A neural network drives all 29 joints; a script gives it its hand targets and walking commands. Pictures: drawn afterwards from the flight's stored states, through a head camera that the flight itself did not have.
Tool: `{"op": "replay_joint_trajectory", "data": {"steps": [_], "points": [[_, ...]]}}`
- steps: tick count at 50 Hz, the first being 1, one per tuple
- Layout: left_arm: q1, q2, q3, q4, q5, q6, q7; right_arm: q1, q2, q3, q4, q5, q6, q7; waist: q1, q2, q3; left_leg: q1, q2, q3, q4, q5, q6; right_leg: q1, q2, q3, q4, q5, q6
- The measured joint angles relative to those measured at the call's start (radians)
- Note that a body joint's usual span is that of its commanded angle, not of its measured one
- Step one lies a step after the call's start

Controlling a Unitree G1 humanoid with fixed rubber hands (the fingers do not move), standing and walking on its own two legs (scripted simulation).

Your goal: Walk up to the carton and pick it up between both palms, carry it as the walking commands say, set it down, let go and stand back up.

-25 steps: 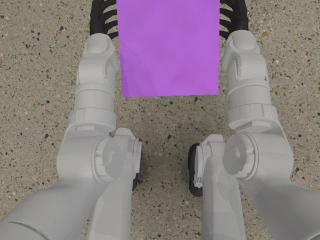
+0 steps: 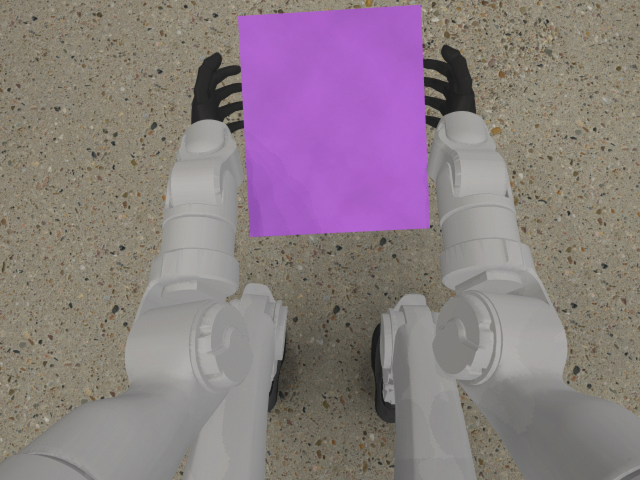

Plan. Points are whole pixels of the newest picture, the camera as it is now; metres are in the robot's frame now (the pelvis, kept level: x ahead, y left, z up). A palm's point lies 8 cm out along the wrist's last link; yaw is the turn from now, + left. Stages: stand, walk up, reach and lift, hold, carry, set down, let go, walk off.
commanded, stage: reach and lift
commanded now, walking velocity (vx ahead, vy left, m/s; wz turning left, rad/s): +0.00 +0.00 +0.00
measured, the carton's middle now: (333, 142) +0.50 +0.02 -0.13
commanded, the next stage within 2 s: none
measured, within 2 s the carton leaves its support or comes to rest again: neither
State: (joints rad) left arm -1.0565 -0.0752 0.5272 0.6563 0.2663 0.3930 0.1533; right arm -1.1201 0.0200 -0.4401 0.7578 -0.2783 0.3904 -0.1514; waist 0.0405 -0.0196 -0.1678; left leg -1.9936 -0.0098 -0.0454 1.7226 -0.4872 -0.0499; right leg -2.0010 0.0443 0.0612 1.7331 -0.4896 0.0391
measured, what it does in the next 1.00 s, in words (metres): rises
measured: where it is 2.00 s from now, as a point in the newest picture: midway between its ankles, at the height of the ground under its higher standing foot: (326, 384)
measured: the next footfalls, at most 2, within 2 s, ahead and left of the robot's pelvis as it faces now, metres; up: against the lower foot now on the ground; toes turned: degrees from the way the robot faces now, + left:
none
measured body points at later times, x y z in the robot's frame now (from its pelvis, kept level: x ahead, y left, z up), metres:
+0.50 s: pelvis +0.01 +0.00 +0.06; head +0.23 +0.00 +0.45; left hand +0.48 +0.16 +0.01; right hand +0.50 -0.12 +0.01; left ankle +0.11 +0.14 -0.47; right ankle +0.11 -0.13 -0.47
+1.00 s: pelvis +0.03 +0.00 +0.12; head +0.21 +0.00 +0.54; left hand +0.46 +0.16 +0.09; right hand +0.48 -0.12 +0.09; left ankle +0.11 +0.14 -0.47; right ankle +0.11 -0.13 -0.47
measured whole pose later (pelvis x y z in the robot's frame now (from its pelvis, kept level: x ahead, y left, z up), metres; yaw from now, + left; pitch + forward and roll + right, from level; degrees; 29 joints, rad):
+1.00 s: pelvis +0.03 +0.00 +0.12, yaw +0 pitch +35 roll +0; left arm -0.76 -0.19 0.52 0.57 0.32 0.38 0.16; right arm -0.82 0.13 -0.45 0.67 -0.32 0.38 -0.11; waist 0.04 -0.02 -0.24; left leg -1.48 -0.01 -0.05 1.30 -0.43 -0.04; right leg -1.48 0.03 0.06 1.31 -0.43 0.03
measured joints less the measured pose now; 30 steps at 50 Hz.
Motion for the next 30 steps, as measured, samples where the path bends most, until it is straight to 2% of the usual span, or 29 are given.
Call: {"op": "replay_joint_trajectory", "data": {"steps": [5, 12, 19, 30], "points": [[0.031, -0.011, -0.002, -0.015, 0.006, 0.004, -0.003, 0.029, 0.010, 0.002, -0.006, 0.002, -0.002, -0.001, -0.001, -0.004, -0.010, 0.042, 0.000, -0.001, -0.033, 0.003, -0.001, 0.042, -0.001, -0.001, -0.033, 0.002, -0.002], [0.069, -0.036, -0.007, -0.020, 0.011, 0.002, 0.051, 0.073, 0.034, 0.007, -0.015, 0.000, -0.004, -0.017, -0.002, -0.003, -0.030, 0.099, -0.001, -0.005, -0.077, 0.005, 0.000, 0.102, -0.004, -0.005, -0.078, 0.003, -0.004], [0.104, -0.045, -0.008, -0.020, 0.017, -0.001, 0.038, 0.111, 0.045, 0.002, -0.019, -0.008, -0.007, -0.012, 0.000, 0.002, -0.047, 0.163, -0.002, -0.004, -0.124, 0.008, 0.003, 0.167, -0.008, -0.004, -0.126, 0.005, -0.003], [0.165, -0.066, -0.007, -0.033, 0.031, -0.001, 0.014, 0.171, 0.057, -0.011, -0.028, -0.023, -0.009, 0.023, -0.002, 0.001, -0.060, 0.279, -0.001, -0.001, -0.215, 0.020, 0.009, 0.285, -0.011, -0.001, -0.219, 0.018, -0.002]]}}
